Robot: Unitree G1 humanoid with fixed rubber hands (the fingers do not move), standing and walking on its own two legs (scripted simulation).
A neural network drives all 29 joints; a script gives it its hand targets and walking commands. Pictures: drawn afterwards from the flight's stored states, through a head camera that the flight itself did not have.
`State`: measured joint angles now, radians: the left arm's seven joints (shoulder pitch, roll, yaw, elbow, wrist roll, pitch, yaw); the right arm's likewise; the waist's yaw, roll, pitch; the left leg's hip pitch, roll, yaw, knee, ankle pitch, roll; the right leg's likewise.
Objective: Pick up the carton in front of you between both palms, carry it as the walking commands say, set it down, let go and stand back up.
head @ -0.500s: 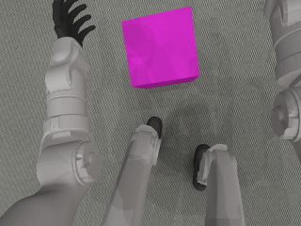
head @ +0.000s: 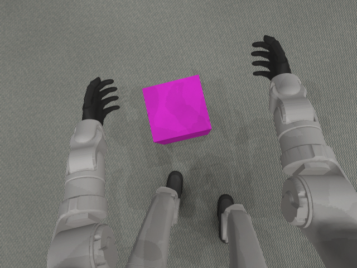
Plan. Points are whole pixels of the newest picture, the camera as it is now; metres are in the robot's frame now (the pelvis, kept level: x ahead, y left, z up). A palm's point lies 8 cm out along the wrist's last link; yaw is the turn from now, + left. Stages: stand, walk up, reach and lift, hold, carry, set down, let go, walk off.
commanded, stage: let go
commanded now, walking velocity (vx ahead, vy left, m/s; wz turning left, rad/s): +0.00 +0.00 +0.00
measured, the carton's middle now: (178, 114) +0.48 +0.14 -0.55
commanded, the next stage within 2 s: stand in 1.26 s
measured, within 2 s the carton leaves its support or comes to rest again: neither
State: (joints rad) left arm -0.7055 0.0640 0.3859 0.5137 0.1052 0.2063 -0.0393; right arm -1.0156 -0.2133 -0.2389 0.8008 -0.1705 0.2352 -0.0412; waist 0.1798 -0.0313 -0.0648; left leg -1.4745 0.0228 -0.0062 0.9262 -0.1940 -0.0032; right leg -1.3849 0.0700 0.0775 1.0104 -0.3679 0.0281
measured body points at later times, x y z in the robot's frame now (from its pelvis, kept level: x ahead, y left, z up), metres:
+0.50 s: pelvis +0.06 +0.01 +0.08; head +0.19 +0.02 +0.51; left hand +0.23 +0.26 +0.00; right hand +0.37 -0.16 -0.02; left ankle +0.09 +0.12 -0.64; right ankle +0.03 -0.13 -0.64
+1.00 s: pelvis +0.09 -0.03 +0.10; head +0.10 -0.02 +0.55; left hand +0.25 +0.22 +0.02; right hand +0.27 -0.25 +0.02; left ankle +0.10 +0.12 -0.64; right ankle +0.03 -0.13 -0.64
